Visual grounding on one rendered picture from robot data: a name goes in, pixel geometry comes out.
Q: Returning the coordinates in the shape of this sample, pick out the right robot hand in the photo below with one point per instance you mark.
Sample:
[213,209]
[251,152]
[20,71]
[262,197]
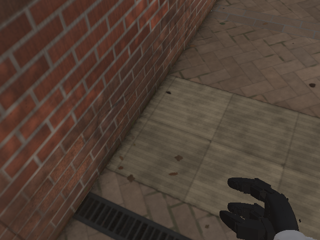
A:
[259,223]

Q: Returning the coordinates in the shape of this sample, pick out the right robot forearm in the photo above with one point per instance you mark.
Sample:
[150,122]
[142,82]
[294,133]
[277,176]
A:
[289,235]

